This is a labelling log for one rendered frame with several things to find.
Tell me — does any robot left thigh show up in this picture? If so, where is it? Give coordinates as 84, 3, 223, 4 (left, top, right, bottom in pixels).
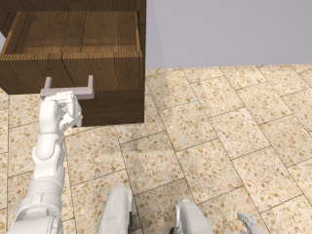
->
96, 186, 133, 234

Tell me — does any robot left hand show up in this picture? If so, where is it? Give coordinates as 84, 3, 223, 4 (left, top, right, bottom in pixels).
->
38, 91, 83, 137

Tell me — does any robot right hand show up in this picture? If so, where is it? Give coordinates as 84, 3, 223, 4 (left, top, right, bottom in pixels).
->
237, 212, 266, 234

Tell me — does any robot right shin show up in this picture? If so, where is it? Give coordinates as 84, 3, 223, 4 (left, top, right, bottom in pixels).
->
174, 199, 190, 234

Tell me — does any left robot forearm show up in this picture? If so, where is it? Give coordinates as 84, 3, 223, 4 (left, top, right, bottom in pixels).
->
6, 133, 65, 234

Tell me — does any drawer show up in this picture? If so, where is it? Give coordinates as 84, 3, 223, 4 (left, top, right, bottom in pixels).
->
0, 11, 142, 96

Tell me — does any left robot upper arm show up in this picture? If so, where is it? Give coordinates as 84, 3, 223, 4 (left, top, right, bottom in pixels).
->
8, 214, 63, 234

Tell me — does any cabinet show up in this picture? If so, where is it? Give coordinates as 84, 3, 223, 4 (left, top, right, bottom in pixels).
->
0, 0, 147, 128

